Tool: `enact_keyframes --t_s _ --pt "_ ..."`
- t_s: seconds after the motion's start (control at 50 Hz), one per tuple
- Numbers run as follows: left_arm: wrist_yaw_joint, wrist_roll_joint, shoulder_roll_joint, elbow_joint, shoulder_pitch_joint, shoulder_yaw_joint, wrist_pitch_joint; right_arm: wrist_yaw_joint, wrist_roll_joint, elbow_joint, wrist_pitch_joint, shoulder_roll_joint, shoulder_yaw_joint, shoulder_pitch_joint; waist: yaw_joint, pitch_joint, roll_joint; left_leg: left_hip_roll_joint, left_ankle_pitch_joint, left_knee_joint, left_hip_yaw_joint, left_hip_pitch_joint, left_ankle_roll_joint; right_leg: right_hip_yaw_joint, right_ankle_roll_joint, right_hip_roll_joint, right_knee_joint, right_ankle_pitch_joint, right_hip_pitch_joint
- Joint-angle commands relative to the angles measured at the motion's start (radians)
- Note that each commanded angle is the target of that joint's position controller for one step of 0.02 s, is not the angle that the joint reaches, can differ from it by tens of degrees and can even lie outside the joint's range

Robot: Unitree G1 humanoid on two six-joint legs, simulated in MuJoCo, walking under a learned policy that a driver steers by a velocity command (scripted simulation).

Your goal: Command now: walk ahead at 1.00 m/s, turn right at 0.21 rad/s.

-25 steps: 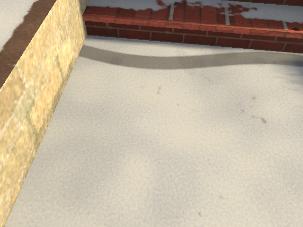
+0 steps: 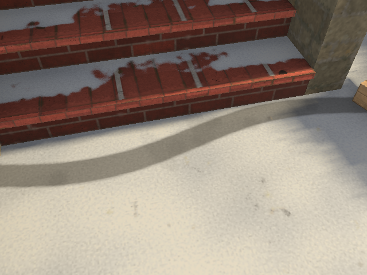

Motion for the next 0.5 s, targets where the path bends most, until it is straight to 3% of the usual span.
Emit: enact_keyframes --t_s 0.02,0.06,0.1,0.12,0.16,0.2,0.22,0.24,0.26,0.28,0.3,0.32,0.34,0.36,0.4,0.42,0.46,0.5 --pt "-0.016 0.009 0.022 -0.104 -0.066 -0.014 0.002 0.005 0.021 -0.006 -0.039 -0.065 -0.006 0.046 0.031 0.080 0.107 0.253 -0.070 -0.323 -0.335 0.094 0.140 0.064 0.022 -0.071 -0.095 0.041 -0.270" --pt "-0.022 0.008 0.027 -0.153 -0.181 -0.025 -0.004 0.011 0.028 0.008 -0.045 -0.082 -0.007 0.056 0.024 0.122 0.095 0.222 0.085 -0.375 -0.223 0.063 0.139 0.005 0.038 -0.078 -0.265 0.150 -0.278" --pt "-0.036 0.002 0.012 -0.180 -0.264 -0.042 -0.011 0.016 0.039 0.023 -0.052 -0.089 -0.006 0.069 0.016 0.135 0.087 0.188 0.280 -0.436 -0.121 0.008 0.121 -0.102 0.033 -0.085 -0.460 0.285 -0.144" --pt "-0.042 -0.004 -0.008 -0.183 -0.284 -0.050 -0.013 0.018 0.046 0.033 -0.057 -0.100 -0.006 0.089 0.008 0.127 0.077 0.195 0.372 -0.471 -0.099 -0.007 0.120 -0.137 0.022 -0.081 -0.506 0.341 -0.064" --pt "-0.038 -0.008 0.000 -0.187 -0.315 -0.052 -0.016 0.019 0.045 0.063 -0.058 -0.125 -0.009 0.120 0.007 0.149 0.075 0.223 0.577 -0.471 -0.064 0.080 0.117 -0.163 -0.007 -0.074 -0.588 0.374 -0.020" --pt "-0.022 0.002 0.026 -0.177 -0.295 -0.042 -0.018 0.010 0.038 0.085 -0.049 -0.163 -0.011 0.144 0.026 0.085 0.106 0.233 0.980 -0.347 -0.027 0.237 0.099 -0.209 -0.035 -0.009 -0.625 0.297 0.030" --pt "-0.011 0.010 0.048 -0.160 -0.232 -0.033 -0.018 0.001 0.031 0.095 -0.039 -0.184 -0.013 0.154 0.063 0.021 0.145 0.248 1.178 -0.216 -0.013 0.286 0.090 -0.217 -0.050 0.027 -0.623 0.227 0.113" --pt "0.002 0.010 0.081 -0.113 -0.073 -0.015 -0.017 -0.010 0.022 0.101 -0.024 -0.206 -0.017 0.141 0.140 -0.073 0.176 0.257 1.270 -0.006 -0.004 0.279 0.078 -0.204 -0.066 0.056 -0.621 0.153 0.283" --pt "0.019 0.008 0.116 -0.042 0.138 0.007 -0.014 -0.017 0.020 0.095 -0.009 -0.210 -0.017 0.104 0.243 -0.167 0.172 0.237 1.200 0.266 0.013 0.193 0.064 -0.173 -0.089 0.037 -0.656 0.125 0.505" --pt "0.039 0.022 0.193 0.000 0.309 0.036 -0.011 -0.014 0.013 0.067 -0.008 -0.143 -0.003 0.104 0.279 -0.277 0.079 0.177 0.794 0.632 0.014 -0.015 0.067 0.033 -0.118 -0.151 -0.643 -0.118 0.745" --pt "0.042 0.026 0.252 -0.008 0.274 0.057 -0.009 0.004 0.054 0.022 -0.019 0.002 0.026 0.207 0.138 -0.438 -0.238 -0.014 -0.164 1.059 -0.060 -0.382 0.024 0.651 -0.250 -0.448 -0.798 -0.325 0.996" --pt "0.034 -0.003 0.201 -0.014 0.229 0.060 -0.003 -0.003 0.042 0.000 -0.023 -0.115 0.006 0.089 0.180 -0.380 -0.062 0.018 -0.142 1.106 -0.144 -0.543 0.057 0.719 -0.259 -0.411 -0.899 -0.296 0.959" --pt "0.036 -0.011 0.155 0.010 0.174 0.051 -0.013 -0.002 0.040 -0.031 -0.028 -0.105 0.008 -0.027 0.151 -0.182 -0.002 0.081 -0.064 1.031 -0.144 -0.593 0.062 0.526 -0.233 -0.372 -0.915 -0.155 0.802" --pt "0.034 -0.007 0.107 0.035 0.157 0.045 -0.023 0.003 0.033 -0.039 -0.030 -0.073 0.019 -0.049 0.109 -0.070 0.060 0.113 -0.054 0.941 -0.141 -0.551 0.061 0.422 -0.212 -0.338 -0.949 -0.027 0.624" --pt "0.040 -0.002 0.042 0.062 0.130 0.026 -0.039 0.022 0.005 -0.039 0.002 -0.041 0.027 -0.041 0.022 0.009 0.056 0.149 -0.067 0.837 -0.152 -0.438 0.041 0.287 -0.166 -0.266 -1.009 -0.004 0.389" --pt "0.040 -0.010 0.021 0.074 0.136 0.018 -0.048 0.030 0.000 -0.041 0.017 -0.024 0.030 -0.044 0.001 0.030 0.032 0.163 -0.076 0.785 -0.150 -0.426 0.028 0.244 -0.157 -0.245 -1.047 -0.017 0.339" --pt "0.036 -0.028 0.040 0.096 0.159 0.022 -0.065 0.044 -0.010 -0.090 0.030 -0.013 0.036 -0.153 -0.002 0.105 0.000 0.195 -0.032 0.674 -0.111 -0.495 0.006 0.175 -0.160 -0.227 -1.131 0.013 0.287" --pt "0.025 -0.032 0.050 0.099 0.154 0.024 -0.076 0.052 -0.007 -0.148 0.024 -0.013 0.046 -0.285 0.003 0.156 0.009 0.208 0.128 0.481 -0.070 -0.492 -0.004 0.073 -0.146 -0.176 -1.182 0.123 0.236"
